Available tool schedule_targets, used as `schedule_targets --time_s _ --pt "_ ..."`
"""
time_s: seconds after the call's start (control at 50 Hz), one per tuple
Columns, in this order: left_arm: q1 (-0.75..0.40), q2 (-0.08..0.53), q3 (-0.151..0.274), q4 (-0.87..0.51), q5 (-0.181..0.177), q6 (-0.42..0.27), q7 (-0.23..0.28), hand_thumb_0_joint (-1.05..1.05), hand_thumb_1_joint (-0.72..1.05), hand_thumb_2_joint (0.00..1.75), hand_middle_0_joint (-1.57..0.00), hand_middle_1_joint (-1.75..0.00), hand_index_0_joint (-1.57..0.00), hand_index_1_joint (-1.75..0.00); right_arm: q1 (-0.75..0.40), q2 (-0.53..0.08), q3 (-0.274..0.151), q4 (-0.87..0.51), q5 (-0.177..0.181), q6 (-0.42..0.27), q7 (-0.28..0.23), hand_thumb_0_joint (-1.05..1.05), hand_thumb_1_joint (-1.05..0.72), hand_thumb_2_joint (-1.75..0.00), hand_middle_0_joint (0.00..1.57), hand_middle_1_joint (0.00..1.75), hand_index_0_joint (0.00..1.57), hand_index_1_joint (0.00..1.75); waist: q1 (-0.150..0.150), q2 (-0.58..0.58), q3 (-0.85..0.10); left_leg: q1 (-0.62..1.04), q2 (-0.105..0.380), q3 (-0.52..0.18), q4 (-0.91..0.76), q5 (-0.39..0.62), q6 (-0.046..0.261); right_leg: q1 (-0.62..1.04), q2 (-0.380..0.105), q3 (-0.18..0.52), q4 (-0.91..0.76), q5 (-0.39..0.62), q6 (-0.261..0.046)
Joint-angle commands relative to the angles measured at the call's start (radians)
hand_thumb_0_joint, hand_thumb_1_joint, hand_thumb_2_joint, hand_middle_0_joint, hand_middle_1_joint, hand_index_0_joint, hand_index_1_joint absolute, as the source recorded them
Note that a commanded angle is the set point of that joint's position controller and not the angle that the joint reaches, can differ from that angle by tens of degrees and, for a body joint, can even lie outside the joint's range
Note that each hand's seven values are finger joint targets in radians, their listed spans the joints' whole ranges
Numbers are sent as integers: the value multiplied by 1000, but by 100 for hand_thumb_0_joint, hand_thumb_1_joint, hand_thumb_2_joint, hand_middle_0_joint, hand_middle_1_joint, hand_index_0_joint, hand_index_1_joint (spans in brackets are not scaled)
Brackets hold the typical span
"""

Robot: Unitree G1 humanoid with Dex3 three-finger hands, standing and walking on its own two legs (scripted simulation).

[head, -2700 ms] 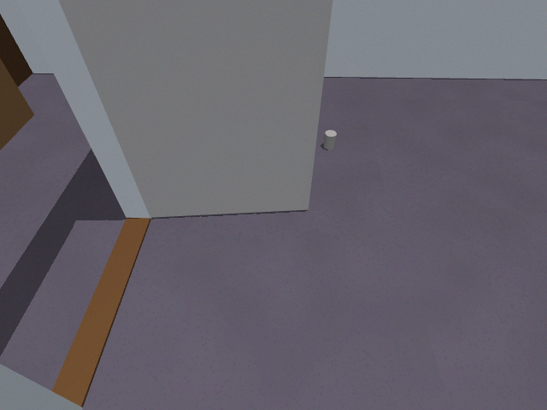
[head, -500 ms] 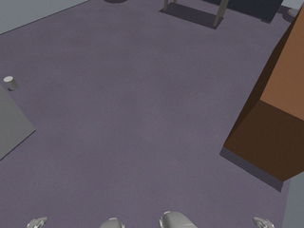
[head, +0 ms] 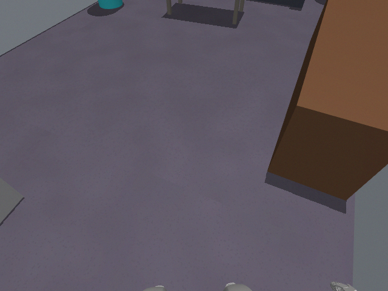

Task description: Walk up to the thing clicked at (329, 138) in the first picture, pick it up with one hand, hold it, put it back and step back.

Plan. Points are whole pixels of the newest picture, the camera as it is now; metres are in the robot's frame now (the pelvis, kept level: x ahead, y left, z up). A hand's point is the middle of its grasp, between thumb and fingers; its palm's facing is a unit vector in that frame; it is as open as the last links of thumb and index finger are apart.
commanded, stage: walk up
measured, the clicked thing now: out of the picture +1.03 +1.39 -0.69
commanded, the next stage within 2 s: stand in 1.12 s
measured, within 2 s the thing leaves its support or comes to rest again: neither
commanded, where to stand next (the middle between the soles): +0.09 +0.02 m, yaw -5 degrees
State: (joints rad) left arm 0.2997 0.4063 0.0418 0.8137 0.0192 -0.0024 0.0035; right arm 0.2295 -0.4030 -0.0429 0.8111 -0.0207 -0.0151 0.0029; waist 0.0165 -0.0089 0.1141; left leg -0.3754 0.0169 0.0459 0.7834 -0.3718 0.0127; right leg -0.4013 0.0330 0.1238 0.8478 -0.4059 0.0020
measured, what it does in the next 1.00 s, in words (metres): stands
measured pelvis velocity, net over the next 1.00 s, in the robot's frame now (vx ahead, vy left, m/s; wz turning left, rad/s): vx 0.02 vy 0.01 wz -0.14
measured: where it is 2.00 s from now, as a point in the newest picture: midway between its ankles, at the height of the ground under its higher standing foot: outside the picture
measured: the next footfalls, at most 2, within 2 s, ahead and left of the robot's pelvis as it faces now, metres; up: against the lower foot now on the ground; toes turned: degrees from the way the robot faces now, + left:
none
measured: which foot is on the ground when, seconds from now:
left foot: down 0.00-1.00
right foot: down 0.00-1.00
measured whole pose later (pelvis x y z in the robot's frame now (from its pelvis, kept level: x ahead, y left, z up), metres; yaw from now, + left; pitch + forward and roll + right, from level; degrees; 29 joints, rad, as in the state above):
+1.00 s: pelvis +0.02 +0.01 +0.04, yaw -8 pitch -3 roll +0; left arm 0.08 0.34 0.00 1.13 0.01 -0.02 0.00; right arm 0.06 -0.36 -0.02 1.11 -0.01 0.00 0.02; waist -0.01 0.00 0.06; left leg -0.13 0.05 0.12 0.41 -0.23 -0.01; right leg -0.18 0.03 0.14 0.43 -0.21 0.02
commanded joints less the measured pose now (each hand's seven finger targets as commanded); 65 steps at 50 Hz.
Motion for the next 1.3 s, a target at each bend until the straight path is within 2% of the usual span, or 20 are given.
schedule_targets --time_s 0.0,0.04,0.1,0.12,0.14,0.16,0.18,0.2,0.24,0.28,0.32,0.34,0.42,0.62,0.72,0.82,1.08,1.1,1.18,1.28 --pt "-14 230 50 -61 -14 -31 39 0 90 90 -20 -30 -20 -30 23 -321 -99 -66 1 -41 -7 0 -90 -90 20 30 20 30 -44 149 -126 128 449 -572 -387 128 306 -100 5 3 199 -210 -23" --pt "-24 211 54 -41 -18 -39 25 0 90 90 -20 -30 -20 -30 -13 -273 -73 -60 -7 -43 -11 0 -90 -90 20 30 20 30 -24 112 -79 105 319 -368 -331 205 229 -76 -11 -16 127 -182 -33" --pt "50 171 53 9 -18 -57 11 0 90 90 -20 -30 -20 -30 -76 -256 -56 -44 0 -30 -4 0 -90 -90 20 30 20 30 19 208 -104 58 211 -168 -229 309 135 119 6 -127 -205 43 -40" --pt "57 165 56 24 -13 -61 15 0 90 90 -20 -30 -20 -30 -65 -228 -46 -43 3 -21 -1 0 -90 -90 20 30 20 30 21 196 -127 39 189 -131 -175 315 105 195 22 -116 -291 119 -51" --pt "47 196 67 27 -2 -65 21 0 90 90 -20 -30 -20 -30 -36 -193 -33 -40 7 -15 -1 0 -90 -90 20 30 20 30 16 138 -141 -40 176 -120 -114 295 74 290 -11 -24 -322 170 -70" --pt "34 248 75 17 10 -76 27 0 90 90 -20 -30 -20 -30 -30 -143 -19 -49 16 -14 1 0 -90 -90 20 30 20 30 11 -18 -158 -137 99 -62 10 185 14 330 -171 261 -389 214 -128" --pt "-25 288 71 20 -4 -74 25 0 90 90 -20 -30 -20 -30 -58 -159 -27 -36 16 -4 -7 0 -90 -90 20 30 20 30 -5 -67 -126 -66 52 -40 36 -112 7 164 -308 394 -406 198 -242" --pt "-66 277 65 2 -2 -74 22 0 90 90 -20 -30 -20 -30 -50 -180 -38 -17 12 -2 -10 0 -90 -90 20 30 20 30 -17 -61 -98 -11 57 -64 65 -192 11 86 -319 400 -398 191 -265" --pt "-106 244 50 13 -3 -71 22 0 90 90 -20 -30 -20 -30 -48 -171 -32 12 19 -9 -5 0 -90 -90 20 30 20 30 -29 -62 -80 4 57 -58 -48 -126 28 89 -240 284 -385 195 -198" --pt "-174 221 40 21 -6 -63 18 0 90 90 -20 -30 -20 -30 1 -162 -33 56 16 -21 0 0 -90 -90 20 30 20 30 -60 -101 -89 158 67 -69 -200 72 39 -18 -169 182 -359 173 -122" --pt "-162 182 26 45 -9 -55 10 0 90 90 -20 -30 -20 -30 -44 -209 -39 61 7 -25 6 0 -90 -90 20 30 20 30 -35 -15 -79 110 140 -196 -317 -100 82 -5 -73 98 -331 37 -72" --pt "-150 182 28 64 -8 -55 9 0 90 90 -20 -30 -20 -30 -69 -211 -34 65 10 -22 11 0 -90 -90 20 30 20 30 -16 -13 -62 48 157 -206 -338 -167 91 54 -54 87 -343 -46 -70" --pt "-165 202 27 110 -9 -59 7 0 90 90 -20 -30 -20 -30 -97 -191 -19 106 7 -18 15 0 -90 -90 20 30 20 30 -17 -4 -51 67 93 -115 -321 -92 43 75 -96 165 -431 -61 -89" --pt "-224 162 5 188 -25 -54 11 0 90 90 -20 -30 -20 -30 -117 -192 -14 192 14 -28 5 0 -90 -90 20 30 20 30 -24 10 -159 217 132 -89 -405 191 43 200 -91 76 -387 373 -49" --pt "-236 155 0 226 -26 -48 14 0 90 90 -20 -30 -20 -30 -151 -184 -17 216 17 -22 0 0 -90 -90 20 30 20 30 -22 28 -164 263 138 -62 -408 261 42 217 -100 62 -407 429 -42" --pt "-254 153 -6 251 -21 -43 15 0 90 90 -20 -30 -20 -30 -188 -176 -21 232 16 -13 2 0 -90 -90 20 30 20 30 -23 12 -127 283 135 -54 -445 180 36 183 -103 76 -456 392 -38" --pt "-266 152 -7 260 -12 -42 18 0 90 90 -20 -30 -20 -30 -221 -167 -29 249 13 -5 7 0 -90 -90 20 30 20 30 -32 -3 -132 341 130 -26 -469 167 26 169 -107 86 -508 402 -31" --pt "-277 156 -3 267 -11 -41 15 0 90 90 -20 -30 -20 -30 -219 -154 -19 249 13 -6 2 0 -90 -90 20 30 20 30 -39 -10 -141 302 137 -68 -493 225 24 218 -121 68 -515 447 -21" --pt "-261 154 0 274 -15 -39 12 0 90 90 -20 -30 -20 -30 -216 -160 -18 256 13 -14 -2 0 -90 -90 20 30 20 30 -34 2 -178 348 133 -61 -488 314 17 254 -129 57 -522 493 -17" --pt "-259 145 1 274 -13 -34 12 0 90 90 -20 -30 -20 -30 -213 -163 -16 266 14 -16 -6 0 -90 -90 20 30 20 30 -31 15 -187 352 132 -64 -496 330 13 272 -133 46 -535 499 -15"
